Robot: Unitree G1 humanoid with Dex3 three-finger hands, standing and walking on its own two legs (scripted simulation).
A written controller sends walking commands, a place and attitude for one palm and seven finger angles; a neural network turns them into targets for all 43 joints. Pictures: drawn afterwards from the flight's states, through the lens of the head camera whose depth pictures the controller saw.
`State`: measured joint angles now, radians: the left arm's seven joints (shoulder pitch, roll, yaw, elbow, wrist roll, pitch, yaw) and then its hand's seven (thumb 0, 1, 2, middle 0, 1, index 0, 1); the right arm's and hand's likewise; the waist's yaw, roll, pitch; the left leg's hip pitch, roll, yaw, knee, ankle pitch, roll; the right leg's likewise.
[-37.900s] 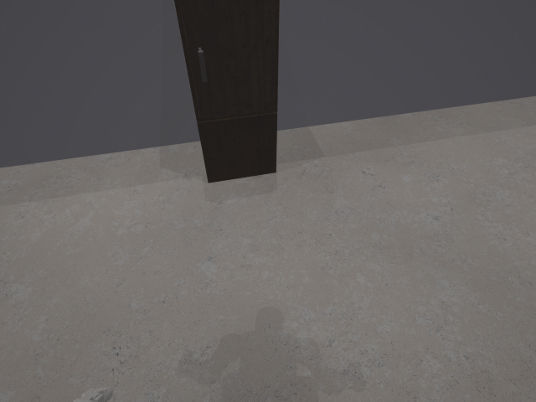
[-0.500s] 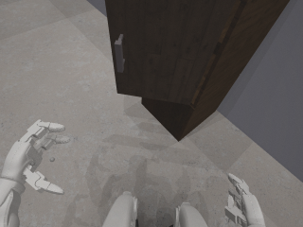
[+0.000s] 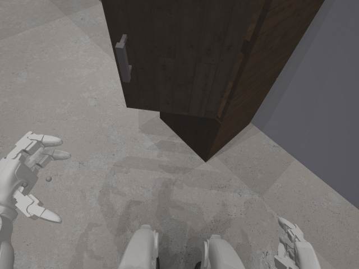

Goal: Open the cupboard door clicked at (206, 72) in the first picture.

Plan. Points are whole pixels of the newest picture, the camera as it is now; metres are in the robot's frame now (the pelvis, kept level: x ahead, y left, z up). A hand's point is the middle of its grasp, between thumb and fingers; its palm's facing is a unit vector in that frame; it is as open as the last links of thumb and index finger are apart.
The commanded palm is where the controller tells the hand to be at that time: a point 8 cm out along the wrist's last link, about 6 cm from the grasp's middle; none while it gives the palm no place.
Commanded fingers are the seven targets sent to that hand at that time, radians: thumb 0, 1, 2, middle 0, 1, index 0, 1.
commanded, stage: raise the hand with hooked fingers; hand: left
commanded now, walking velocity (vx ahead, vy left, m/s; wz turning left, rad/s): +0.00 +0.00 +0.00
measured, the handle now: (125, 59) +0.63 +0.19 +0.03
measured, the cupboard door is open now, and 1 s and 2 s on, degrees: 41 41 41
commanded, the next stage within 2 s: move the hooked fingers beside the handle in 0.24 s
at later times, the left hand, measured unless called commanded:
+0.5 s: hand (56, 171) +0.29 +0.27 +0.04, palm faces -0.06 -1.00 -0.05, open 14.0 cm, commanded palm +0.29 +0.31 +0.04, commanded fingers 0.00 -0.50 0.30 -0.30 -1.20 -0.30 -1.20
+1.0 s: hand (75, 126) +0.40 +0.26 +0.04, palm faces -0.09 -1.00 -0.04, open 14.0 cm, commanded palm +0.40 +0.31 +0.04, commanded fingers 0.00 -0.50 0.30 -0.30 -1.20 -0.30 -1.20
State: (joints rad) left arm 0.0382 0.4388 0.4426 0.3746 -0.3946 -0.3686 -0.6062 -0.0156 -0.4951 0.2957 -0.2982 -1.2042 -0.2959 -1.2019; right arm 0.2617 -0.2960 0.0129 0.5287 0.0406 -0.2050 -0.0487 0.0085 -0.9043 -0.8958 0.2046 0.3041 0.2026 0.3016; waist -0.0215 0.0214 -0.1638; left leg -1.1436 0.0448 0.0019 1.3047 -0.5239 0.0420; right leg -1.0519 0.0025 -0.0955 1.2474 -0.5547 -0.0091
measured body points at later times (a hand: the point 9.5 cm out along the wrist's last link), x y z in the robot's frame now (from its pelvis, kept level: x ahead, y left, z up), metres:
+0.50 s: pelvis +0.00 -0.01 -0.01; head +0.10 +0.01 +0.43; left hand +0.29 +0.32 +0.04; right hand +0.17 -0.26 -0.09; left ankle +0.05 +0.09 -0.62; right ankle +0.02 -0.12 -0.62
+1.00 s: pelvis +0.00 +0.00 -0.01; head +0.13 +0.03 +0.42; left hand +0.40 +0.32 +0.04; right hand +0.10 -0.27 -0.11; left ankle +0.05 +0.09 -0.62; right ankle +0.02 -0.12 -0.62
